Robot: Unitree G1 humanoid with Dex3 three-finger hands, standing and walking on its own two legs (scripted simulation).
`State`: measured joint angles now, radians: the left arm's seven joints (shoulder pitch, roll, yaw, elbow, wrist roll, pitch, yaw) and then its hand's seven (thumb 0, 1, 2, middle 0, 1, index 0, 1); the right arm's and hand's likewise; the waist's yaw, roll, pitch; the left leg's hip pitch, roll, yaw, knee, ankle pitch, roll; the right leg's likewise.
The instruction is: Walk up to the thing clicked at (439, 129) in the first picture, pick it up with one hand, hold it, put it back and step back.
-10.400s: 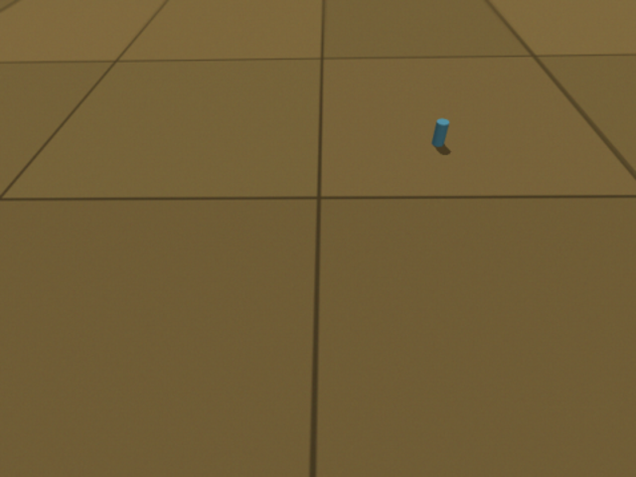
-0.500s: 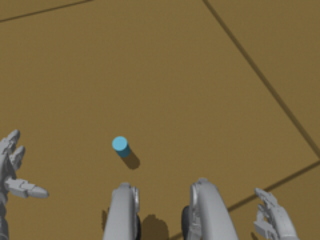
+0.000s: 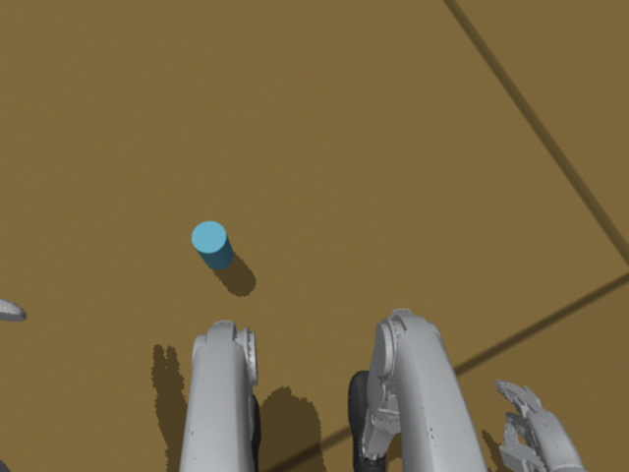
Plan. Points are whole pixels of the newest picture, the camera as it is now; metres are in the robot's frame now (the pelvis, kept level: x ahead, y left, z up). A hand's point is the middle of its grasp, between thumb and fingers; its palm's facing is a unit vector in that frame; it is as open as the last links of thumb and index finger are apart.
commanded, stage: go down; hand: left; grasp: from the side
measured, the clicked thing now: (214, 247) +0.50 +0.19 -0.38
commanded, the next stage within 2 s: approach in 0.86 s
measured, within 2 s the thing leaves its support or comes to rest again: neither
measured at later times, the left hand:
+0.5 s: hand out of the picture +0.40 +0.39 -0.05, palm faces +0.14 -0.98 -0.12, open 17.3 cm
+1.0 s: hand out of the picture +0.41 +0.40 -0.06, palm faces +0.14 -0.98 -0.11, open 17.2 cm
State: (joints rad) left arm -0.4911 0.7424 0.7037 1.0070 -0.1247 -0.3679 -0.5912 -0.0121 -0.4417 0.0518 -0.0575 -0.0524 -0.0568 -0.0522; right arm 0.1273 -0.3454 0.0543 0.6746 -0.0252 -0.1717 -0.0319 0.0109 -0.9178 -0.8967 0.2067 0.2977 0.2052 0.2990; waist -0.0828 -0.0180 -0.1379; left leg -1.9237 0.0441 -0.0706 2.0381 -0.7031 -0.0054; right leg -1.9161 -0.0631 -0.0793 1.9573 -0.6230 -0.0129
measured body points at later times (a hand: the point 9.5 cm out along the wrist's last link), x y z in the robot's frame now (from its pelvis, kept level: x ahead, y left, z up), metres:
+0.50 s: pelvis -0.01 +0.00 -0.05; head +0.20 +0.06 +0.34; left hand +0.38 +0.44 -0.04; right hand +0.13 -0.28 -0.15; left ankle +0.07 +0.12 -0.42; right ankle +0.10 -0.12 -0.42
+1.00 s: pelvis -0.02 +0.01 -0.07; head +0.20 +0.07 +0.32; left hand +0.39 +0.45 -0.05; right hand +0.12 -0.28 -0.17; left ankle +0.07 +0.12 -0.42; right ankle +0.10 -0.12 -0.42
